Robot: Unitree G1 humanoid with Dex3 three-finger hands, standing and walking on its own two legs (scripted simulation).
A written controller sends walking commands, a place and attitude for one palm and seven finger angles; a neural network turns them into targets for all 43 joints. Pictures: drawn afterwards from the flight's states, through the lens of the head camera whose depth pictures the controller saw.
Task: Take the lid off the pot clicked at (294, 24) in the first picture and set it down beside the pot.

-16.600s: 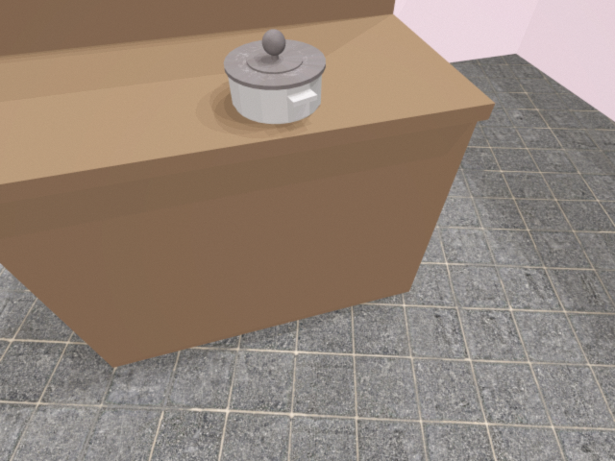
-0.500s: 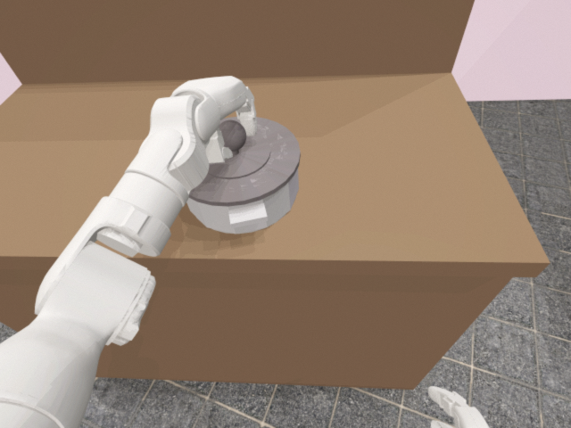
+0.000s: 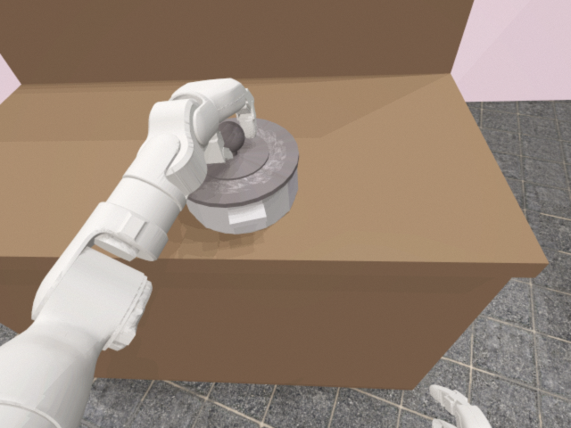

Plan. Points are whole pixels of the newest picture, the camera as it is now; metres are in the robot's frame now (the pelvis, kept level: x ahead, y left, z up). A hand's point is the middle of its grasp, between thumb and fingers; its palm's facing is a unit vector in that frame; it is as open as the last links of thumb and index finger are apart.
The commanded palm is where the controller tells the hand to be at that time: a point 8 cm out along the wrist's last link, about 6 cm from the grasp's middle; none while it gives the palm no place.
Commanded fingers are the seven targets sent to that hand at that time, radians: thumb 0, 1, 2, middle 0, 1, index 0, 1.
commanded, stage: close the fingers and squeeze the knob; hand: left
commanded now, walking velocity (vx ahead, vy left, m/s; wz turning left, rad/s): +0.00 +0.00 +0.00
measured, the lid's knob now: (229, 137) +0.48 +0.09 +0.17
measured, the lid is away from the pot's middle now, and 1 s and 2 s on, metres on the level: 0.00 0.01 0.01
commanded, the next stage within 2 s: lift the lid straight up in 0.34 s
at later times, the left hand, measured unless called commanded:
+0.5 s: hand (219, 140) +0.45 +0.10 +0.18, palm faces -0.30 -0.08 -0.95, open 7.6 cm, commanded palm +0.44 +0.10 +0.25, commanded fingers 0.00 0.63 1.03 -0.95 -1.04 -0.85 -1.00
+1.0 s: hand (222, 120) +0.45 +0.09 +0.22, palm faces -0.26 -0.06 -0.96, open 7.6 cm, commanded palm +0.43 +0.09 +0.29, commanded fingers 0.00 0.63 1.04 -0.95 -1.04 -0.86 -1.00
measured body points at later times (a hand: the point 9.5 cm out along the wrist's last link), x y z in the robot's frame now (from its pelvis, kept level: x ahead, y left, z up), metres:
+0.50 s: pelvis +0.00 +0.00 +0.00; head +0.02 -0.03 +0.45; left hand +0.46 +0.10 +0.24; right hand +0.14 -0.25 -0.12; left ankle +0.02 +0.08 -0.74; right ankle -0.02 -0.13 -0.74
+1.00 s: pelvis +0.00 +0.00 +0.00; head +0.02 -0.03 +0.45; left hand +0.46 +0.09 +0.27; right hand +0.14 -0.24 -0.13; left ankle +0.02 +0.08 -0.74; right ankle -0.02 -0.13 -0.74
